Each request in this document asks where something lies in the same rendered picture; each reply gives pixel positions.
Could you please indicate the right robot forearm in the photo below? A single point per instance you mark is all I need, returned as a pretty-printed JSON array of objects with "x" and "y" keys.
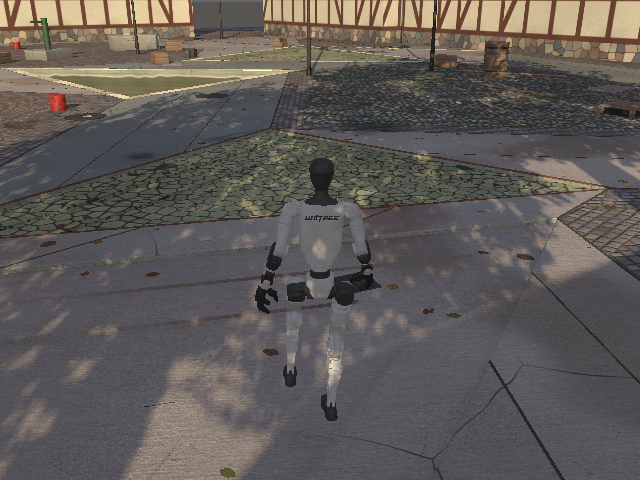
[{"x": 365, "y": 262}]

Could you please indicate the left robot upper arm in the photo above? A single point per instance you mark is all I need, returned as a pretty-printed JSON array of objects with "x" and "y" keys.
[{"x": 289, "y": 211}]

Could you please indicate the right robot upper arm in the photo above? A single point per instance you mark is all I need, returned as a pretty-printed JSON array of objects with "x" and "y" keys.
[{"x": 352, "y": 211}]

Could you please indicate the right robot shin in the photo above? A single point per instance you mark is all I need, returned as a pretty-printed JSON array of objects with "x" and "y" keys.
[{"x": 334, "y": 366}]

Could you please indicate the left robot foot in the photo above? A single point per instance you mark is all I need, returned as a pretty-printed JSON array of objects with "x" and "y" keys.
[{"x": 290, "y": 379}]

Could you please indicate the left robot hand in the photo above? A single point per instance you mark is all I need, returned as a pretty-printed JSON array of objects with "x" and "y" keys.
[{"x": 261, "y": 300}]

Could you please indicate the right robot hand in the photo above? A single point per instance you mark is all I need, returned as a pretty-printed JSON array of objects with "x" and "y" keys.
[{"x": 360, "y": 276}]

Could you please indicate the left robot forearm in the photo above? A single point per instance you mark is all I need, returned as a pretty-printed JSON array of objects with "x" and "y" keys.
[{"x": 270, "y": 270}]

